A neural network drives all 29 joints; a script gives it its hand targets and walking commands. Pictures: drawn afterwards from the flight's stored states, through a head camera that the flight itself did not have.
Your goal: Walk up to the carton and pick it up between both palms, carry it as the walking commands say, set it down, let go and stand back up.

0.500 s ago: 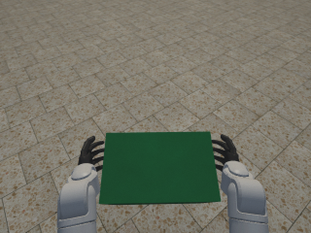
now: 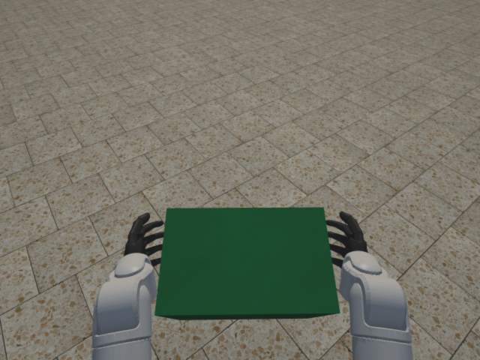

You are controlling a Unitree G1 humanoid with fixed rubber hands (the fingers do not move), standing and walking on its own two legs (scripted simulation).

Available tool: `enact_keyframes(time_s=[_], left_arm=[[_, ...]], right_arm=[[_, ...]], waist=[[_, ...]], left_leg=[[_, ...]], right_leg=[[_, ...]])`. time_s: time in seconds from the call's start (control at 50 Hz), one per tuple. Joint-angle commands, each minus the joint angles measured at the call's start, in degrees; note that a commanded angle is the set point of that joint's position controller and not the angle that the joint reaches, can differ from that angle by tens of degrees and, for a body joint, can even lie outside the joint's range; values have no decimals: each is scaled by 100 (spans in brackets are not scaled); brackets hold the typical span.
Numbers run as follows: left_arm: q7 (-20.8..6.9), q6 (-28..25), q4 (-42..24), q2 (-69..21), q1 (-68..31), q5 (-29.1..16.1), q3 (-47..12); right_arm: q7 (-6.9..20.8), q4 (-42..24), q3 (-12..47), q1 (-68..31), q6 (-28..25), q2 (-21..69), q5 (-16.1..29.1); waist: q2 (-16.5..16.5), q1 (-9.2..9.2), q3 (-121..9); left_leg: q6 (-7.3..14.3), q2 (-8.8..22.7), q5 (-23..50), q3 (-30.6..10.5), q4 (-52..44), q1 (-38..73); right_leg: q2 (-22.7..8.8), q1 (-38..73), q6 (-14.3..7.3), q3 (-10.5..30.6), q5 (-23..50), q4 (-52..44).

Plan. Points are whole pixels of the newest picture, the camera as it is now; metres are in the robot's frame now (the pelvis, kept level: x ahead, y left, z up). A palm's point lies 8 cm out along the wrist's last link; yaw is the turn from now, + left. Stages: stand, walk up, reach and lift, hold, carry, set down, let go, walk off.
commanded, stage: carry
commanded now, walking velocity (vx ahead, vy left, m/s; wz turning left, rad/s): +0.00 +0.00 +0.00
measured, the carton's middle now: (244, 269) +0.30 +0.00 -0.03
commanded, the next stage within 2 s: hold in 0.58 s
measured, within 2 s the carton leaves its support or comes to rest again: neither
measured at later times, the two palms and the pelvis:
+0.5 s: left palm (131, 258) +0.27 +0.19 +0.07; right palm (347, 258) +0.27 -0.16 +0.07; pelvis +0.00 +0.01 +0.00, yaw +0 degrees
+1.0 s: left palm (116, 256) +0.27 +0.21 +0.06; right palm (334, 270) +0.25 -0.13 +0.06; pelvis -0.03 +0.05 +0.02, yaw -14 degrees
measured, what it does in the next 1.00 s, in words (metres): shifts its weight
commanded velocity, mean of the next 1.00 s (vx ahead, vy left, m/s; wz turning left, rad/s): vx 0.00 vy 0.00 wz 0.00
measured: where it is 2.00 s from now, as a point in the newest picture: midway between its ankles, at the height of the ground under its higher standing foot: outside the picture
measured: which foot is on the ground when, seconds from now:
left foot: down 0.00-1.00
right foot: down 0.00-1.00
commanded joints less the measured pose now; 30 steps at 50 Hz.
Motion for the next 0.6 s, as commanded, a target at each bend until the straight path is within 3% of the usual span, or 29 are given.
enact_keyframes(time_s=[0.0, 0.56, 0.58], left_arm=[[-1206, -87, -602, -3864, -2437, -1557, -3126], [-1154, -31, -512, -3822, -2537, -1538, -3012], [-1182, -369, 1498, -2026, -1609, -425, -1433]], right_arm=[[1181, -654, 3071, -2443, -149, 3857, 1543], [1151, -611, 2940, -2497, -84, 3775, 1526], [1143, 1400, 1372, -1210, -444, 2113, 236]], waist=[[76, 10, -1435], [93, 11, -1469], [91, 119, 902]], left_leg=[[308, 365, 948, -528, -258, 624], [317, 404, 1046, -607, -314, 689], [340, -858, 871, -1059, -751, 2272]], right_leg=[[-826, 467, 71, 974, 1713, -629], [-808, 463, 117, 975, 1535, -565], [-53, -243, 226, 2097, 1564, -1316]])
